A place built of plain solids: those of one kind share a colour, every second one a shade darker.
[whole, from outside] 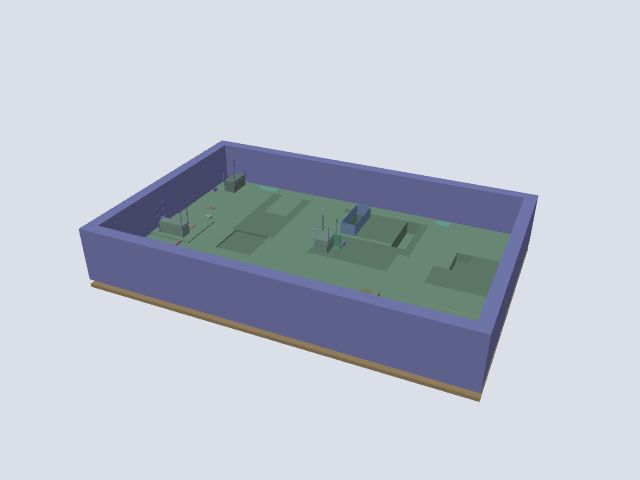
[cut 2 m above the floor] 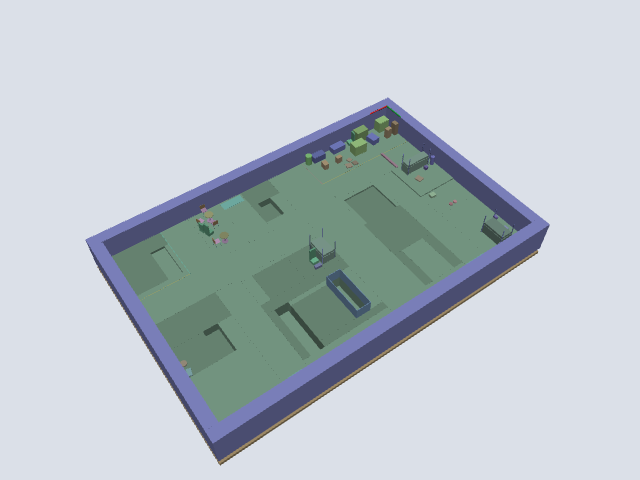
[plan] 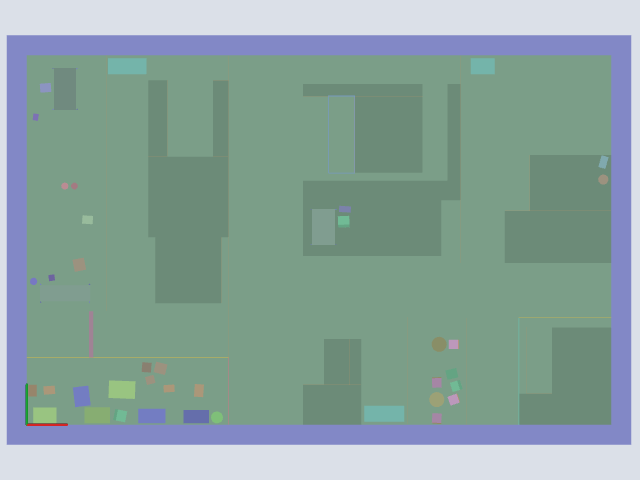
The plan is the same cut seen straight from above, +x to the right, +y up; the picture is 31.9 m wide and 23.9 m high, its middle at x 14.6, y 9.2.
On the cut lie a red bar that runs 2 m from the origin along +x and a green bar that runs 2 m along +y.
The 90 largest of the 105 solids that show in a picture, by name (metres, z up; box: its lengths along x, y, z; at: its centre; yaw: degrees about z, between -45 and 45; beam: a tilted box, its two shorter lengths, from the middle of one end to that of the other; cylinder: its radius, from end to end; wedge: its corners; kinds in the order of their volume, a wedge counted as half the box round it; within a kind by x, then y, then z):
{
 "floor_1": {"box": [3.95, 4.05, 1.1], "at": [1.98, 7.67, -0.45]},
 "floor_2": {"box": [3.95, 2.6, 1.0], "at": [1.98, 11.0, -0.5]},
 "floor_3": {"box": [3.95, 6.1, 1.0], "at": [1.98, 15.35, -0.5]},
 "floor_4": {"box": [2.1, 12.75, 1.0], "at": [5.0, 12.03, -0.5]},
 "floor_5": {"box": [10.05, 3.35, 1.0], "at": [5.03, 1.68, -0.5]},
 "floor_6": {"box": [10.05, 2.3, 1.0], "at": [5.03, 4.5, -0.5]},
 "floor_7": {"box": [0.35, 3.29, 1.32], "at": [6.22, 7.7, -0.66]},
 "floor_8": {"box": [0.95, 3.8, 1.32], "at": [6.53, 15.25, -0.66]},
 "floor_9": {"box": [3.29, 3.29, 1.14], "at": [8.04, 7.7, -0.75]},
 "floor_10": {"box": [4.0, 0.4, 1.32], "at": [8.05, 5.85, -0.66]},
 "floor_11": {"box": [4.0, 4.01, 1.32], "at": [8.05, 11.35, -0.66]},
 "floor_12": {"box": [4.0, 1.25, 1.32], "at": [8.05, 17.77, -0.66]},
 "floor_13": {"box": [2.27, 3.8, 1.32], "at": [8.13, 15.25, -0.66]},
 "floor_14": {"box": [0.78, 3.8, 1.32], "at": [9.66, 15.25, -0.66]},
 "floor_15": {"box": [0.36, 3.29, 1.32], "at": [9.87, 7.7, -0.66]},
 "floor_16": {"box": [3.7, 18.4, 1.0], "at": [11.9, 9.2, -0.5]},
 "floor_17": {"box": [1.05, 2.27, 1.32], "at": [14.28, 3.13, -0.66]},
 "floor_18": {"box": [1.3, 3.8, 1.32], "at": [14.4, 14.45, -0.66]},
 "floor_19": {"box": [2.9, 2.0, 1.32], "at": [15.2, 1.0, -0.66]},
 "floor_20": {"box": [2.9, 1.08, 1.32], "at": [15.2, 4.81, -0.66]},
 "floor_21": {"box": [1.25, 2.27, 0.65], "at": [15.43, 3.13, -0.99]},
 "floor_22": {"box": [3.6, 2.78, 1.32], "at": [15.55, 9.79, -0.66]},
 "floor_23": {"box": [1.25, 3.8, 0.2], "at": [15.68, 14.45, -1.22]},
 "floor_24": {"box": [0.6, 2.27, 1.32], "at": [16.35, 3.13, -0.66]},
 "floor_25": {"box": [5.95, 0.4, 1.32], "at": [16.73, 12.35, -0.66]},
 "floor_26": {"box": [5.95, 0.62, 1.32], "at": [16.73, 16.66, -0.66]},
 "floor_27": {"box": [7.85, 0.35, 1.32], "at": [17.68, 8.22, -0.66]},
 "floor_28": {"box": [7.85, 0.97, 1.32], "at": [17.68, 11.66, -0.66]},
 "floor_29": {"box": [7.85, 1.43, 1.32], "at": [17.68, 17.68, -0.66]},
 "floor_30": {"box": [2.3, 5.35, 1.0], "at": [17.8, 2.67, -0.5]},
 "floor_31": {"box": [3.4, 3.8, 1.32], "at": [18.0, 14.45, -0.66]},
 "floor_32": {"box": [3.29, 2.78, 1.32], "at": [19.0, 9.79, -0.66]},
 "floor_33": {"box": [1.25, 4.82, 0.14], "at": [20.32, 14.56, -1.25]},
 "floor_34": {"box": [2.95, 5.35, 1.0], "at": [20.43, 2.67, -0.5]},
 "floor_35": {"box": [0.96, 2.78, 1.32], "at": [21.12, 9.79, -0.66]},
 "floor_36": {"box": [0.65, 4.82, 1.32], "at": [21.27, 14.56, -0.66]},
 "floor_37": {"box": [15.35, 2.7, 1.0], "at": [21.43, 6.7, -0.5]},
 "floor_38": {"box": [2.2, 10.35, 1.0], "at": [22.7, 13.22, -0.5]},
 "floor_39": {"box": [2.6, 5.35, 1.0], "at": [23.2, 2.67, -0.5]},
 "floor_40": {"box": [1.25, 2.78, 1.32], "at": [24.43, 12.04, -0.66]},
 "floor_41": {"box": [0.4, 3.29, 1.32], "at": [24.7, 3.19, -0.66]},
 "floor_42": {"box": [1.25, 3.29, 1.11], "at": [25.52, 3.19, -0.77]},
 "floor_43": {"box": [1.25, 2.78, 0.52], "at": [25.68, 12.04, -1.06]},
 "floor_44": {"box": [5.3, 2.6, 1.32], "at": [26.45, 9.35, -0.66]},
 "floor_45": {"box": [5.3, 4.97, 1.32], "at": [26.45, 15.91, -0.66]},
 "floor_46": {"box": [4.6, 1.55, 1.32], "at": [26.8, 0.78, -0.66]},
 "floor_47": {"box": [4.6, 0.51, 1.32], "at": [26.8, 5.09, -0.66]},
 "floor_48": {"box": [2.95, 3.29, 1.32], "at": [27.62, 3.19, -0.66]},
 "floor_49": {"box": [2.8, 2.78, 1.32], "at": [27.7, 12.04, -0.66]},
 "wall_1": {"box": [1.0, 18.4, 4.6], "at": [-0.5, 9.2, 1.3]},
 "wall_2": {"box": [31.1, 1.0, 4.6], "at": [14.55, -0.5, 1.3]},
 "wall_3": {"box": [31.1, 1.0, 4.6], "at": [14.55, 18.9, 1.3]},
 "wall_4": {"box": [1.0, 18.4, 4.6], "at": [29.6, 9.2, 1.3]},
 "floor_base_1": {"box": [31.1, 20.4, 0.3], "at": [14.55, 9.2, -1.57]},
 "piece_1": {"box": [2.5, 0.8, 0.87], "at": [1.91, 6.55, 0.54]},
 "piece_2": {"box": [2.42, 0.72, 0.19], "at": [1.91, 6.55, 1.06]},
 "piece_3": {"box": [1.1, 2.1, 0.89], "at": [1.91, 16.72, 0.45]},
 "piece_4": {"box": [1.02, 2.02, 0.22], "at": [1.91, 16.72, 1.0]},
 "piece_5": {"box": [1.15, 1.8, 0.84], "at": [14.78, 9.85, 0.42]},
 "piece_6": {"box": [1.07, 1.72, 0.23], "at": [14.78, 9.85, 0.95]},
 "pallet_load_1": {"box": [1.15, 0.79, 1.13], "at": [0.9, 0.47, 0.56]},
 "pallet_load_2": {"box": [1.27, 0.8, 1.19], "at": [3.51, 0.47, 0.59]},
 "pallet_load_3": {"box": [1.32, 0.88, 1.07], "at": [4.74, 1.75, 0.54], "yaw": -2.1},
 "sack_pile_1": {"box": [0.78, 0.99, 0.56], "at": [2.74, 1.41, 0.28], "yaw": 7.0},
 "sack_pile_2": {"box": [1.36, 0.73, 0.58], "at": [6.23, 0.43, 0.29]},
 "sack_pile_3": {"box": [1.27, 0.67, 0.64], "at": [8.44, 0.41, 0.32]},
 "crate_stack_1": {"box": [0.43, 0.59, 1.28], "at": [0.28, 1.7, 0.64]},
 "crate_stack_2": {"box": [0.57, 0.42, 1.02], "at": [1.12, 1.72, 0.51], "yaw": 4.3},
 "crate_stack_3": {"box": [0.55, 0.37, 0.63], "at": [7.09, 1.81, 0.32], "yaw": 3.3},
 "crate_stack_4": {"box": [0.46, 0.63, 0.6], "at": [8.57, 1.7, 0.3], "yaw": -3.8},
 "hand_truck_1": {"box": [0.61, 0.56, 0.3], "at": [4.65, 0.46, 0.15], "yaw": -11.0},
 "hand_truck_2": {"box": [0.57, 0.57, 0.3], "at": [15.78, 10.11, 0.15], "yaw": 1.9},
 "hand_truck_3": {"box": [0.57, 0.14, 1.09], "at": [15.79, 9.9, 0.84], "yaw": 1.9},
 "hand_truck_4": {"box": [0.56, 0.48, 0.3], "at": [21.16, 2.53, 0.15], "yaw": 13.6},
 "hand_truck_5": {"box": [0.14, 0.48, 0.98], "at": [21.37, 2.58, 0.79], "yaw": 13.6},
 "hand_truck_6": {"box": [0.52, 0.48, 0.26], "at": [21.39, 1.93, 0.13], "yaw": 17.3},
 "rail_1": {"box": [0.04, 3.8, 1.05], "at": [15.03, 14.45, 0.53]},
 "rail_2": {"box": [1.33, 0.04, 1.05], "at": [15.68, 12.53, 0.53]},
 "rail_3": {"box": [1.33, 0.04, 1.05], "at": [15.68, 16.37, 0.53]},
 "rail_4": {"box": [0.04, 3.8, 1.05], "at": [16.32, 14.45, 0.53]},
 "barrel_1": {"cylinder": 0.29, "from": [9.47, 0.36, 0.0], "to": [9.47, 0.36, 0.96]},
 "low_mat_1": {"box": [1.92, 0.8, 0.06], "at": [5.0, 17.85, -0.02]},
 "low_mat_2": {"box": [2.0, 0.8, 0.06], "at": [17.8, 0.55, -0.02]},
 "low_mat_3": {"box": [1.2, 0.8, 0.06], "at": [22.7, 17.85, -0.02]},
 "crate_1": {"box": [0.55, 0.45, 0.4], "at": [0.94, 16.78, 0.2], "yaw": 4.1},
 "crate_2": {"box": [0.59, 0.31, 0.27], "at": [15.84, 10.73, 0.14], "yaw": -3.6},
 "step_hump_1": {"box": [0.22, 2.3, 0.2], "at": [3.2, 4.5, 0.05]},
 "bin_1": {"cylinder": 0.18, "from": [0.34, 7.14, 0.1], "to": [0.34, 7.14, 0.98]},
 "inway_crate_1": {"box": [0.53, 0.42, 0.29], "at": [3.03, 10.21, 0.1], "yaw": -3.7},
 "hose_coil_1": {"box": [0.58, 0.61, 0.15], "at": [2.61, 7.97, 0.12], "yaw": 11.2}
}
